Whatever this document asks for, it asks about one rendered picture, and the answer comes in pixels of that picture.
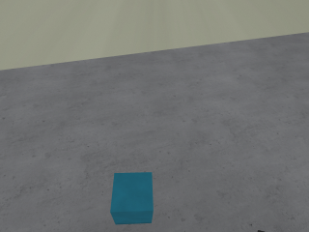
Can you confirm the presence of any carton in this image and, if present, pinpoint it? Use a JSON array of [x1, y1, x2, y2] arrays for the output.
[[110, 172, 154, 225]]

